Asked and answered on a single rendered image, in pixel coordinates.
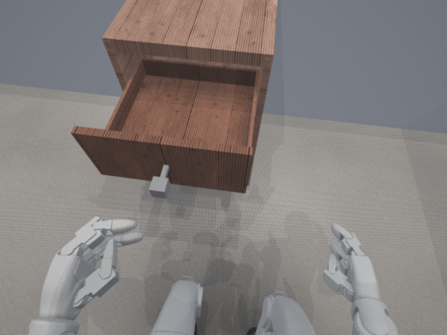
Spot robot thigh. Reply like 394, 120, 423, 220
150, 280, 203, 335
261, 295, 316, 335

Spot robot right forearm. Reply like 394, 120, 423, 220
351, 298, 398, 335

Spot robot right thigh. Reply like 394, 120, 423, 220
261, 295, 316, 335

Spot cabinet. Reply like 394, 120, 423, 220
102, 0, 277, 185

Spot right robot hand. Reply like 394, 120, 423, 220
323, 223, 380, 304

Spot robot left forearm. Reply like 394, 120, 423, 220
28, 316, 80, 335

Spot drawer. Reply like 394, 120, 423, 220
71, 58, 260, 193

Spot robot left thigh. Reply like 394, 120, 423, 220
150, 280, 203, 335

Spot left robot hand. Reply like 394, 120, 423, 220
39, 216, 144, 320

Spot handle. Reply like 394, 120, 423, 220
149, 165, 171, 199

